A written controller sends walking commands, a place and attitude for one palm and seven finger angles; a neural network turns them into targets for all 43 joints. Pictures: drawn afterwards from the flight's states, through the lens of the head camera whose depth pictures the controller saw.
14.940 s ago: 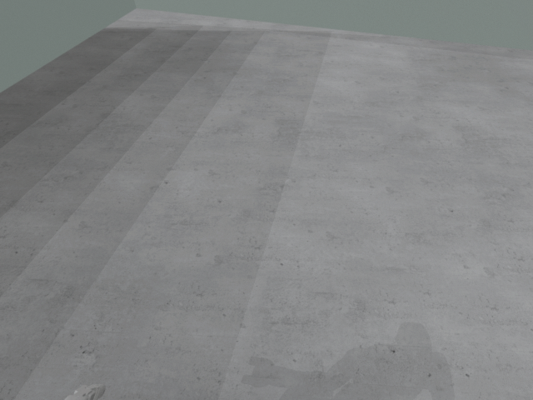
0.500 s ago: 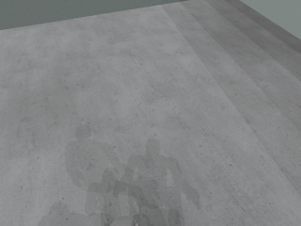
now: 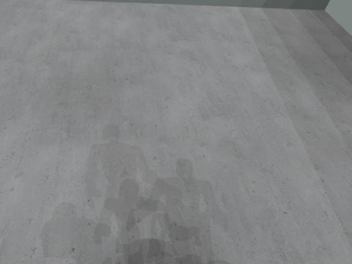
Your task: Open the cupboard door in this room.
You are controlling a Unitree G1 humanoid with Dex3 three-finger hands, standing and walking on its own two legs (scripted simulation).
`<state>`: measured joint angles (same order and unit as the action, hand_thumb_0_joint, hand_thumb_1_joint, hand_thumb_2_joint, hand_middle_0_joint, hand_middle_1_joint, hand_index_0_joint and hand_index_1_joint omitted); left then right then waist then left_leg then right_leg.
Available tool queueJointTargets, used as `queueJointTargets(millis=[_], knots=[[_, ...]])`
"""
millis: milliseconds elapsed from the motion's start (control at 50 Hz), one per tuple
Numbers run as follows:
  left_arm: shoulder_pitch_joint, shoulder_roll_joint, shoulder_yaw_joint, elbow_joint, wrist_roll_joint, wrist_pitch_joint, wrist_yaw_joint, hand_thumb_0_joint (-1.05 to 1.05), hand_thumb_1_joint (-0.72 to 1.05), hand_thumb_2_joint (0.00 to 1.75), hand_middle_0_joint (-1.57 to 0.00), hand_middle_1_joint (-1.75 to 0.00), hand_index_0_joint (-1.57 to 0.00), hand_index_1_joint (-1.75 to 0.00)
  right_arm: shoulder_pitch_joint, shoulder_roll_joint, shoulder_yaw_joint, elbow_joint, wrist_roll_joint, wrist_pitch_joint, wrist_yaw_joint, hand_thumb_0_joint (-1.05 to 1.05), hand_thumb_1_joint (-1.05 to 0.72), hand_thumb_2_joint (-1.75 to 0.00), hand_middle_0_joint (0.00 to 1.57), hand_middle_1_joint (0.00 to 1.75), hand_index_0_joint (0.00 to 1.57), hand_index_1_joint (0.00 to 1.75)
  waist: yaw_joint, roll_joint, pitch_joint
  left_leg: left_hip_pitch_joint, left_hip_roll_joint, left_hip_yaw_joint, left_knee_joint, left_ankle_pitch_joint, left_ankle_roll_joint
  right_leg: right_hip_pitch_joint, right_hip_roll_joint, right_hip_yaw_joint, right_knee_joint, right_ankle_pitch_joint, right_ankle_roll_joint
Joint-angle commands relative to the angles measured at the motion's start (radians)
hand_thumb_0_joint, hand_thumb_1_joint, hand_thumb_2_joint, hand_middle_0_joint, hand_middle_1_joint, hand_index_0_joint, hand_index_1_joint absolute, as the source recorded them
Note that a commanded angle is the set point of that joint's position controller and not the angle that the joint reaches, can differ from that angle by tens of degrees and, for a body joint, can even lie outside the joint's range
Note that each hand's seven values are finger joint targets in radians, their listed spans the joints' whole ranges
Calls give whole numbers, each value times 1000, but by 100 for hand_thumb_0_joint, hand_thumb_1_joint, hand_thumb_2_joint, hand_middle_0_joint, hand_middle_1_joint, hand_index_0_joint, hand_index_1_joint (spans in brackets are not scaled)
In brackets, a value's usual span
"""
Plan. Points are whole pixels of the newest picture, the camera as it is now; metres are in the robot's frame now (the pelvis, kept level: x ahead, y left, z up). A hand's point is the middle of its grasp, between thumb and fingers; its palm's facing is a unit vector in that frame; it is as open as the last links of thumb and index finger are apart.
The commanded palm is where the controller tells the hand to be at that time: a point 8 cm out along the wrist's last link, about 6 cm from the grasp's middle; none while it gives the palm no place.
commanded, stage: turn or walk to find it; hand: left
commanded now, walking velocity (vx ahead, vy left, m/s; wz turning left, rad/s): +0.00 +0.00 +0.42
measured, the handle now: out of the picture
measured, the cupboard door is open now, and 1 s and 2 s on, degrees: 0 0 0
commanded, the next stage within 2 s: none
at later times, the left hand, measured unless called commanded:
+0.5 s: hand out of the picture -0.02 +0.16 -0.16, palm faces +0.26 -0.93 -0.26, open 7.4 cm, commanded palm none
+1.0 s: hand out of the picture -0.06 +0.19 -0.16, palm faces +0.45 -0.85 -0.28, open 7.4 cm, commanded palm none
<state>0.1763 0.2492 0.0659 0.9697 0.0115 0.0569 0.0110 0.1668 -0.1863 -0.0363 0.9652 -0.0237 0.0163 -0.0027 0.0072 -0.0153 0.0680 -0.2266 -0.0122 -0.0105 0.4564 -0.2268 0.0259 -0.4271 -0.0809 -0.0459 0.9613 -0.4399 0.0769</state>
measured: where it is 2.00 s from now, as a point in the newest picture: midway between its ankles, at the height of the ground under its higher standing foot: outside the picture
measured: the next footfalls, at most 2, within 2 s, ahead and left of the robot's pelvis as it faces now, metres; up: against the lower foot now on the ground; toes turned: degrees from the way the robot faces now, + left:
right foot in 0.16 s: +0.04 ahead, -0.14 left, +0.00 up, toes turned +0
left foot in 0.62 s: -0.06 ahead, +0.11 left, +0.00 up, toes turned +21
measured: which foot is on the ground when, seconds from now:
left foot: down 0.00-0.16, up 0.18-0.60, down 0.62-1.00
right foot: up 0.00-0.14, down 0.16-0.62, up 0.64-0.98, down 1.00-1.00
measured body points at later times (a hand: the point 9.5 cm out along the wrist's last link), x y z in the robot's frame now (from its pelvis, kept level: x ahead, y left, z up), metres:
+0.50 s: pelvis -0.03 -0.04 +0.00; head +0.01 -0.05 +0.45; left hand -0.04 +0.21 -0.14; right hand +0.07 -0.29 -0.16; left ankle -0.09 +0.10 -0.69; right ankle +0.00 -0.14 -0.74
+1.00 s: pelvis -0.05 -0.04 -0.01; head -0.01 -0.04 +0.44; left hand -0.08 +0.23 -0.14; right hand +0.13 -0.23 -0.16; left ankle -0.09 +0.09 -0.74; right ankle +0.00 -0.14 -0.75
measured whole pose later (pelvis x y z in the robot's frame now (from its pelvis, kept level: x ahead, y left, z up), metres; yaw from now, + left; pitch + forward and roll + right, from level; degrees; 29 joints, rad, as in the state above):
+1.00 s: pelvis -0.05 -0.04 -0.01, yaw +26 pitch +0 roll +1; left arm 0.16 0.22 0.05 0.93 0.01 0.02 0.01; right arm 0.16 -0.21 -0.06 0.96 -0.02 0.04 0.00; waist 0.00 0.02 0.06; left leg -0.30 -0.03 -0.07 0.56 -0.27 -0.02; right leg -0.27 -0.05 -0.07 0.56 -0.30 0.05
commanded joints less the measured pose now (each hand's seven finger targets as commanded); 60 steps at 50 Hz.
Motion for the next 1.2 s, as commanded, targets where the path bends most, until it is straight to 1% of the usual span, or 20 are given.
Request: queueJointTargets(millis=[0, 100, 120, 140, 160, 240, 460, 540, 560, 600, 640, 720, 820, 920, 940, 960, 980, 1000, 1080, 1180], knots=[[-27, 45, 2, -93, -3, -28, 6, 0, 90, 90, -20, -30, -20, -30, 50, -217, -64, -54, -3, -2, -12, 0, -90, -90, 20, 30, 20, 30, -35, 167, -96, 112, 247, -255, -96, 430, 148, -8, 16, 8, -126, -19, 1], [108, 66, 8, -69, -4, -52, 13, 0, 90, 90, -20, -30, -20, -30, 5, -199, -71, -76, 6, 5, -6, 0, -90, -90, 20, 30, 20, 30, 28, 119, -138, -43, 159, -259, 26, 297, 72, 297, 29, -13, -561, 236, -15], [122, 128, 19, -67, 7, -63, 19, 0, 90, 90, -20, -30, -20, -30, 28, -146, -64, -84, 16, 3, 0, 0, -90, -90, 20, 30, 20, 30, 30, -46, -145, -194, 76, -178, 146, 90, 11, 430, -119, 124, -647, 264, -55], [126, 208, 34, -76, 19, -69, 24, 0, 90, 90, -20, -30, -20, -30, 16, -93, -54, -113, 15, 3, 5, 0, -90, -90, 20, 30, 20, 30, 40, -266, -106, -350, -59, -38, 352, -297, -53, 448, -351, 345, -676, 419, -166], [118, 197, 39, -88, 7, -70, 24, 0, 90, 90, -20, -30, -20, -30, 5, -150, -70, -105, 5, 23, 0, 0, -90, -90, 20, 30, 20, 30, 47, -248, -95, -311, -20, -89, 538, -356, -47, 293, -402, 354, -705, 371, -229], [-47, 100, 14, -129, 8, -66, 23, 0, 90, 90, -20, -30, -20, -30, 68, -124, -71, -43, 0, 43, 20, 0, -90, -90, 20, 30, 20, 30, -40, -124, -4, -310, 26, -60, 774, -153, -65, 173, -232, 103, -685, 283, -179], [117, 165, 35, -54, 22, -62, 20, 0, 90, 90, -20, -30, -20, -30, -46, -95, -37, -61, 15, 24, 15, 0, -90, -90, 20, 30, 20, 30, 54, -188, -77, -202, 44, 60, 353, -264, -83, 355, -290, 28, -593, 566, -229], [81, 168, 39, -43, 14, -53, 18, 0, 90, 90, -20, -30, -20, -30, 40, -101, -33, -39, 17, 9, 10, 0, -90, -90, 20, 30, 20, 30, 4, -171, -131, -32, 35, 95, 73, -106, -65, 320, -272, -37, -478, 557, -170], [77, 155, 36, -48, 5, -46, 16, 0, 90, 90, -20, -30, -20, -30, 77, -126, -39, -30, 14, 0, 11, 0, -90, -90, 20, 30, 20, 30, -24, -91, -144, 91, 52, 76, -56, 27, -53, 228, -244, -84, -392, 467, -118], [51, 47, 8, -103, 2, -31, 8, 0, 90, 90, -20, -30, -20, -30, 130, -292, -74, -34, 4, -4, 3, 0, -90, -90, 20, 30, 20, 30, -57, 325, -117, 212, 415, -357, -155, 460, 127, -131, -48, -116, -45, -192, -7], [-33, 61, 11, -103, 5, -14, 12, 0, 90, 90, -20, -30, -20, -30, 96, -267, -69, -26, 0, -1, -14, 0, -90, -90, 20, 30, 20, 30, -59, 290, -79, 87, 373, -319, -161, 296, 166, -135, -48, -1, 110, -135, -13], [23, 62, 9, -58, 2, -23, -4, 0, 90, 90, -20, -30, -20, -30, -6, -216, -50, -54, 2, -11, -19, 0, -90, -90, 20, 30, 20, 30, -11, 165, -70, 96, 252, -179, -116, 408, 131, -95, -21, 1, 85, 2, -1], [-9, 50, 3, -83, -2, -26, 2, 0, 90, 90, -20, -30, -20, -30, 28, -223, -62, -52, 0, -3, -14, 0, -90, -90, 20, 30, 20, 30, -32, 166, -90, 117, 249, -223, -93, 437, 146, -35, 8, -1, -73, -21, 3], [88, 54, 3, -66, -4, -44, 7, 0, 90, 90, -20, -30, -20, -30, -18, -217, -70, -77, 1, 8, -8, 0, -90, -90, 20, 30, 20, 30, 11, 174, -110, -2, 197, -259, -16, 363, 106, 198, 45, -35, -413, 140, -9], [126, 76, 7, -61, -2, -52, 9, 0, 90, 90, -20, -30, -20, -30, -21, -199, -69, -80, 7, 7, -5, 0, -90, -90, 20, 30, 20, 30, 31, 120, -119, -68, 159, -242, 39, 275, 68, 301, 24, -19, -543, 240, -14], [152, 133, 18, -60, 11, -64, 15, 0, 90, 90, -20, -30, -20, -30, -6, -149, -62, -91, 15, 5, 0, 0, -90, -90, 20, 30, 20, 30, 38, -54, -136, -202, 69, -152, 175, 72, 8, 418, -130, 125, -632, 278, -56], [146, 211, 33, -71, 21, -66, 19, 0, 90, 90, -20, -30, -20, -30, -18, -99, -52, -124, 15, 5, 4, 0, -90, -90, 20, 30, 20, 30, 43, -282, -92, -349, -59, -31, 387, -311, -49, 418, -355, 349, -673, 390, -173], [135, 205, 38, -85, 11, -66, 21, 0, 90, 90, -20, -30, -20, -30, -36, -147, -66, -120, 6, 23, 0, 0, -90, -90, 20, 30, 20, 30, 55, -250, -87, -324, -17, -89, 569, -361, -42, 285, -402, 357, -706, 322, -234], [-15, 112, 15, -125, 12, -66, 22, 0, 90, 90, -20, -30, -20, -30, 18, -126, -64, -63, 2, 38, 19, 0, -90, -90, 20, 30, 20, 30, -26, -126, -22, -305, 28, -50, 761, -176, -64, 193, -242, 98, -655, 362, -188], [68, 139, 23, -96, 19, -68, 22, 0, 90, 90, -20, -30, -20, -30, -31, -106, -48, -69, 8, 33, 20, 0, -90, -90, 20, 30, 20, 30, 22, -155, -55, -263, 38, 22, 532, -224, -88, 308, -255, 27, -614, 536, -206]])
